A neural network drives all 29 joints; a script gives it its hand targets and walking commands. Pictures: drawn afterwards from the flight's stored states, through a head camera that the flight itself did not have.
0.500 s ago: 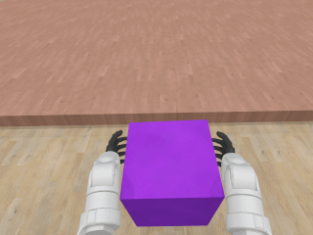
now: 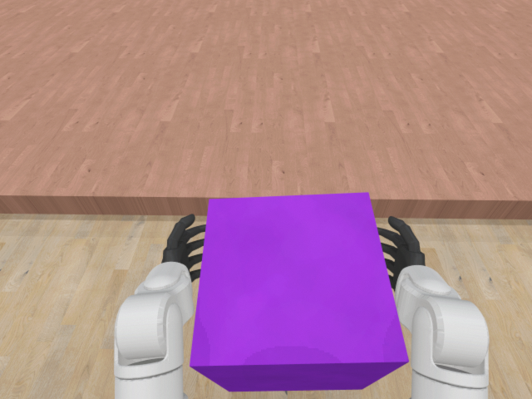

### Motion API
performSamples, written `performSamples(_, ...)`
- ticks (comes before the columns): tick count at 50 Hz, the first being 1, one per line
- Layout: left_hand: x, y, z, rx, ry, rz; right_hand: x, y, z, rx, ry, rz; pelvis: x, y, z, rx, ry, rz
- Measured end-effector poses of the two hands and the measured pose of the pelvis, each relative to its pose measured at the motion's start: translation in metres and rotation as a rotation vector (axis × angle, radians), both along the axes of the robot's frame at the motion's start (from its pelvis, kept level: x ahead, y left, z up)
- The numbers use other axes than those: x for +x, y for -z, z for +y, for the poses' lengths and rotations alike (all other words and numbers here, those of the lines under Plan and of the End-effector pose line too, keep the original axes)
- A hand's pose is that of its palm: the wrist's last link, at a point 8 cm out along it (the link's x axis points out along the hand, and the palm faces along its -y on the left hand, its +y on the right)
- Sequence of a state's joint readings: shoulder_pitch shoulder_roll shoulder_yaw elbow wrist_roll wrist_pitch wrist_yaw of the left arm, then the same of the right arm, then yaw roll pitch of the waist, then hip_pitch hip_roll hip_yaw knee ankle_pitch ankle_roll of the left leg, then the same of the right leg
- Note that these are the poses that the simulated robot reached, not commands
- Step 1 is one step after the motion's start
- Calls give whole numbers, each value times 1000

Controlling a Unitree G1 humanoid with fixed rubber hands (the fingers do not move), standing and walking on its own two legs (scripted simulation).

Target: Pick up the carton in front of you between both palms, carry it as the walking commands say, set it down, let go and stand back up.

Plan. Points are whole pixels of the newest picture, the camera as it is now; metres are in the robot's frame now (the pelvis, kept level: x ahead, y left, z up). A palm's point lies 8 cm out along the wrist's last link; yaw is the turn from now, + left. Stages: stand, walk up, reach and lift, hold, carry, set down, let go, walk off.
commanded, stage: carry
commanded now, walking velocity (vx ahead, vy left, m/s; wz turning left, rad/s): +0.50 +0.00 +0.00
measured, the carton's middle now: (291, 302) +0.26 +0.00 +0.03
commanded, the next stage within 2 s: none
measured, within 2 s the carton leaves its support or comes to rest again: neither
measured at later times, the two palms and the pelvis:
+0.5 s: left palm (230, 144) +0.54 +0.12 +0.10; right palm (385, 133) +0.58 -0.18 +0.10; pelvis +0.31 -0.06 +0.01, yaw +2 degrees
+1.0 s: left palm (267, 24) +0.98 +0.07 +0.16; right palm (380, 30) +0.96 -0.23 +0.16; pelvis +0.66 -0.05 +0.00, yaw -2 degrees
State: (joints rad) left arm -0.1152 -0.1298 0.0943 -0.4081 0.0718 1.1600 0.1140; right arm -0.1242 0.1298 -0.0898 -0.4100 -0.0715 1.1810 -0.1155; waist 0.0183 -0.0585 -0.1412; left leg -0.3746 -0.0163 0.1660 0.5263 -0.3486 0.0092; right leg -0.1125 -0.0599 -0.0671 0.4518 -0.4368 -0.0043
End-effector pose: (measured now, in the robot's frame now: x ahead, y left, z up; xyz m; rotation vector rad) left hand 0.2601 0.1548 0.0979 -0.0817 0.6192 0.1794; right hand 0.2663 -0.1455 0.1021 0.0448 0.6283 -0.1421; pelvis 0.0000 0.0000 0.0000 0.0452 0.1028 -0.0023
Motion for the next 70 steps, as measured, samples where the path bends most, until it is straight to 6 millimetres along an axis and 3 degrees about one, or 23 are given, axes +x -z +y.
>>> performSamples(4, 41, 2, -4, 11, 25, 12, 32, 7, -3, 12, 25, 12, 45, 4, 5, -6, 66, 1)
performSamples(7, 80, -4, -20, 22, 80, 46, 51, 8, -18, 20, 82, 47, 79, -4, 2, -29, 62, 14)
performSamples(10, 124, -11, -37, 15, 122, 27, 82, 0, -35, 25, 130, 27, 114, -7, -5, -44, 49, 15)
performSamples(14, 178, -13, -53, 19, 120, -24, 139, -4, -52, 28, 127, -23, 171, 1, -23, -65, 26, -8)
performSamples(17, 211, 0, -55, 14, 64, -15, 191, 5, -55, 16, 68, -15, 214, 12, -41, -66, -19, -29)
performSamples(21, 237, 13, -43, -5, -36, 81, 250, 8, -42, -11, -38, 80, 262, -1, -54, -48, -49, -27)
performSamples(25, 279, 2, -34, 1, -92, 79, 310, 0, -32, -8, -96, 77, 311, -13, -57, -29, -39, -15)
performSamples(31, 384, -18, -34, 22, -55, -3, 396, -6, -33, 9, -57, -4, 398, -10, -46, -14, -26, -3)
performSamples(37, 498, -11, -37, -5, 36, -74, 481, -4, -36, 21, 38, -76, 495, 14, -26, 4, 34, -24)
performSamples(40, 549, -22, -49, -19, 84, -77, 516, -15, -47, 27, 103, -79, 529, 6, -24, -9, 54, -21)
performSamples(44, 616, -44, -67, -60, 116, -130, 571, -44, -64, 37, 163, -135, 578, -5, -29, -18, 42, -20)
performSamples(48, 688, -63, -77, -11, 120, -163, 649, -60, -75, 18, 123, -163, 633, -4, -41, -16, 37, -28)
performSamples(53, 775, -49, -85, 74, 72, -86, 760, -37, -85, -11, 6, -87, 706, 19, -66, -4, 5, -52)
performSamples(55, 798, -35, -84, 68, 34, -32, 796, -24, -84, 9, -28, -36, 725, 22, -73, -11, -17, -41)
performSamples(59, 837, -17, -76, 44, -41, 61, 851, -5, -76, 72, -40, 61, 752, 8, -80, -24, -16, -22)
performSamples(65, 909, -27, -70, -21, -74, -44, 924, -22, -70, 81, -20, -41, 791, -1, -88, -25, -20, 22)
performSamples(70, 958, -30, -73, -54, -32, -84, 959, -33, -73, 38, 13, -85, 832, 1, -86, -30, -28, 21)
